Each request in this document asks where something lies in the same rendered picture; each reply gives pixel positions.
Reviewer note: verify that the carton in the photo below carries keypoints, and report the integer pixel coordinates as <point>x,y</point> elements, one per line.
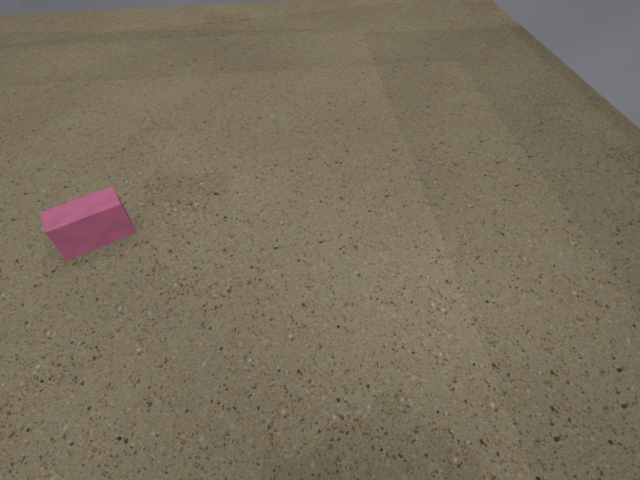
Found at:
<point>87,223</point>

